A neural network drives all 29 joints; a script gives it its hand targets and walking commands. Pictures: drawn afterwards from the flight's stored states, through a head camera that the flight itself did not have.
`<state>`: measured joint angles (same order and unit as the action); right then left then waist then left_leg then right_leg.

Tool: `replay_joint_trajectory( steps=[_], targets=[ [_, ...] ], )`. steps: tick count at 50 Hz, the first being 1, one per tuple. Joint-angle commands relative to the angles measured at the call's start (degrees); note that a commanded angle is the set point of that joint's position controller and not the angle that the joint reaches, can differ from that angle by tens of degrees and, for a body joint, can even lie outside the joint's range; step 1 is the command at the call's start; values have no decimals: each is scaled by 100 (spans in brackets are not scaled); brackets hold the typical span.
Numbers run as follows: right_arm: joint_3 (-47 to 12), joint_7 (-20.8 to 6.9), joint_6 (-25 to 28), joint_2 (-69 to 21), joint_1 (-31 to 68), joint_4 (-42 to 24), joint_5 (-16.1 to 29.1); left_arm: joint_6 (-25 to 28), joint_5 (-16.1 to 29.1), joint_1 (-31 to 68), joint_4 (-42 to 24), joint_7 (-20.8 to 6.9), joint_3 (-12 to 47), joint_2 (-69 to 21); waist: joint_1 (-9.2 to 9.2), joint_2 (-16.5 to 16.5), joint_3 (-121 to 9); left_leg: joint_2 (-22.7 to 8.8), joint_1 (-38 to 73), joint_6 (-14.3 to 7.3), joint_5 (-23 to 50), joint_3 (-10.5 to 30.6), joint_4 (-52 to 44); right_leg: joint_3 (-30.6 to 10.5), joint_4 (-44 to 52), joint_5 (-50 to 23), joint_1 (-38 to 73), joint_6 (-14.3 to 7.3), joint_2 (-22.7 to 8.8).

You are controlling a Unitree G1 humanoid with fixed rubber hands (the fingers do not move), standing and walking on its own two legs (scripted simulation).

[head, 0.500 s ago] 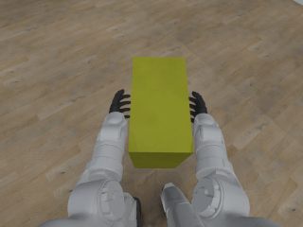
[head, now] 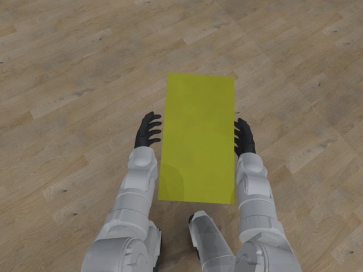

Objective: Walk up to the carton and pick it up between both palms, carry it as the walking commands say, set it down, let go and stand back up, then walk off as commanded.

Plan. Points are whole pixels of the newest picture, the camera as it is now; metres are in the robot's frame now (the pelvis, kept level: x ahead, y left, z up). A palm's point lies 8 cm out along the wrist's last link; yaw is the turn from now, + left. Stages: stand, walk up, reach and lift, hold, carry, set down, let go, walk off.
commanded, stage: set down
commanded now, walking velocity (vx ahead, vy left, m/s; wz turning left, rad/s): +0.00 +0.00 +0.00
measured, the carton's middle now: (192, 146) +0.39 -0.08 -0.14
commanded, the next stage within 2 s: none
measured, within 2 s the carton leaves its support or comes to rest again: neither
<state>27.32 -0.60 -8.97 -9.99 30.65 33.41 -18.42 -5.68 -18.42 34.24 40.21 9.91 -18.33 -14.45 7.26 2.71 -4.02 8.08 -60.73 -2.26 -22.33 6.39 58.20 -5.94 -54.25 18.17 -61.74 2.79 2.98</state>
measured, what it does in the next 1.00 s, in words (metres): lowers itself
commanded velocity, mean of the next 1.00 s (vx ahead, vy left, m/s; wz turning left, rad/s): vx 0.00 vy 0.00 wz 0.00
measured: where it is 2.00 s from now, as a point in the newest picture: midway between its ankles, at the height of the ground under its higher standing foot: (177, 253)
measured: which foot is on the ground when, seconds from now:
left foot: down 0.00-1.00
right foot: down 0.00-1.00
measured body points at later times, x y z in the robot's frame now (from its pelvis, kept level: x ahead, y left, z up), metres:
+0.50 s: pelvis -0.03 -0.05 -0.07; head +0.18 -0.07 +0.32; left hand +0.42 +0.02 -0.15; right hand +0.37 -0.21 -0.16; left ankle +0.03 +0.08 -0.66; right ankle +0.06 -0.15 -0.66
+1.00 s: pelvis -0.05 -0.01 -0.15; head +0.21 -0.03 +0.22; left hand +0.45 +0.02 -0.24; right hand +0.39 -0.21 -0.24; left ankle +0.03 +0.08 -0.66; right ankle +0.06 -0.15 -0.66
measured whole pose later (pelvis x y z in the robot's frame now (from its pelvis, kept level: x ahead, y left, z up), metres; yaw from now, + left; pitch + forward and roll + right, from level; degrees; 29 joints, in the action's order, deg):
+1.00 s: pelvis -0.05 -0.01 -0.15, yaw +0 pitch +36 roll -2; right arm 31.5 5.7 -13.1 -7.0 52.7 37.0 -15.4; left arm -9.9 -15.1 61.4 50.8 9.0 -21.0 -4.9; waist 6.8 4.4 0.1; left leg 9.8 -97.6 -0.3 -31.0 4.5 93.6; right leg -4.4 -89.5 26.4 -98.9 4.0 5.2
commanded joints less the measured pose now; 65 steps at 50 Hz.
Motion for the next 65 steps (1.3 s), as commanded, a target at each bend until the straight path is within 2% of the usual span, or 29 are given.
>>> replay_joint_trajectory(
  steps=[1, 5, 8, 11, 15, 21, 25, 30, 38, 46, 54, 65],
  targets=[
    [-2747, -767, 271, -4331, 2451, 249, 392, 145, 179, 2037, 657, -917, 2580, -4807, 198, 314, -4015, -74, 1970, 408, 2973, 602, -381, 236, -230, -2233, 1480, -248, 470],
    [-2944, -510, 315, -4543, 2447, 250, 491, 252, 249, 2222, 678, -1005, 2591, -4603, 154, 178, -4244, 196, 999, 355, 2241, 275, -50, 182, -411, -2580, 1923, -153, 475],
    [-3162, -286, 334, -4693, 2641, 178, 607, 310, 312, 2480, 710, -1089, 2512, -4342, 28, -34, -4260, 326, 266, 268, 1549, 60, 183, 81, -509, -2524, 2364, -70, 465],
    [-3364, -82, 362, -4787, 2982, 103, 720, 338, 348, 2768, 785, -1165, 2381, -4125, -110, -216, -4284, 384, -308, 207, 981, -95, 434, -5, -619, -2278, 2619, -14, 456],
    [-3497, 142, 345, -4928, 3390, 75, 786, 313, 412, 3162, 921, -1297, 2233, -3957, -152, -427, -4396, 423, -860, 137, 381, -247, 748, -61, -746, -1878, 2787, 52, 441],
    [-3341, 253, 226, -5026, 4068, 255, 751, 136, 416, 3722, 1210, -1441, 1978, -3909, -234, -517, -4230, 374, -1279, 43, -276, -331, 1102, -49, -968, -837, 2273, 99, 457],
    [-3066, 238, 158, -4982, 4460, 390, 672, 16, 337, 4007, 1394, -1467, 1767, -3973, -222, -454, -4160, 351, -1423, 35, -431, -353, 1301, 11, -1181, -431, 1788, 95, 497],
    [-2766, 168, 98, -4847, 4903, 456, 607, -94, 295, 4313, 1535, -1408, 1616, -4082, -166, -267, -4269, 365, -1491, 80, -421, -370, 1512, 204, -1591, -331, 1194, 60, 574],
    [-2433, -128, 0, -4510, 5369, 507, 547, -238, 410, 4757, 1579, -1108, 1726, -4437, 124, 190, -4716, 419, -1142, 262, 19, -266, 1875, 605, -2353, -552, 59, -72, 689],
    [-2351, -437, -156, -4295, 5806, 456, 687, -344, 606, 5251, 1466, -873, 1892, -4585, 314, 439, -5052, 425, -778, 364, 526, -152, 2294, 771, -2890, -687, -757, -124, 711],
    [-2198, -635, -326, -4116, 6230, 479, 714, -479, 681, 5689, 1546, -803, 1822, -4554, 439, 526, -5189, 437, -857, 385, 591, -143, 2646, 889, -3243, -651, -1286, -99, 692],
    [-1855, -700, -504, -4087, 6670, 720, 590, -591, 593, 6211, 1798, -936, 1357, -4183, 403, 337, -5138, 536, -1953, 310, 143, -429, 3125, 881, -3640, -642, -1320, -15, 638]
  ],
)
